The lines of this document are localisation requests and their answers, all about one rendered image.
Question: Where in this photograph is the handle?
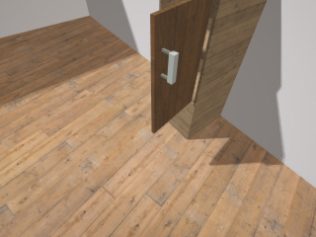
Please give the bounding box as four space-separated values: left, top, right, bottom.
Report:
161 47 179 85

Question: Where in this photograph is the cupboard door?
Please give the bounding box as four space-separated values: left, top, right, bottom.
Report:
150 0 213 133

